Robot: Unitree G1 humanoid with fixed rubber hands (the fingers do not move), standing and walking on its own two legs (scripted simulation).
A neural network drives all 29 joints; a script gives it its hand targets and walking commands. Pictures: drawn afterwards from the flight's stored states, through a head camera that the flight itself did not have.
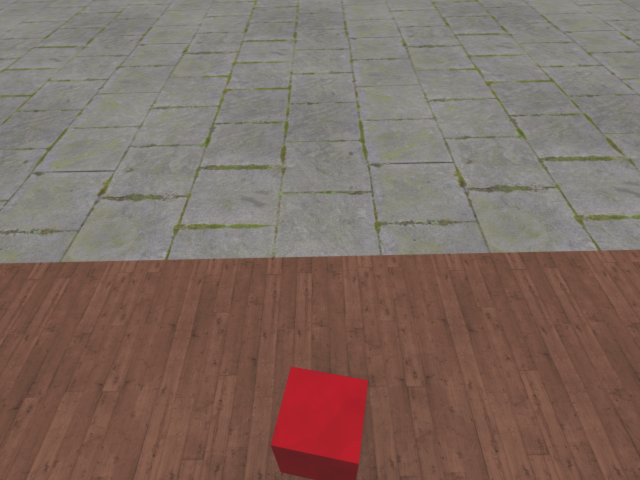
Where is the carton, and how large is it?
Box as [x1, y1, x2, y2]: [271, 367, 367, 479]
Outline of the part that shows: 291,367 271,442 271,446 280,470 282,472 314,479 355,479 359,457 367,380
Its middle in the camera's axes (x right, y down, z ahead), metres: +0.01 +0.52 +1.07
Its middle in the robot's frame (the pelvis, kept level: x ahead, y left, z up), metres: +0.42 +0.03 -0.66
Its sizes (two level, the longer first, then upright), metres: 0.210 0.200 0.250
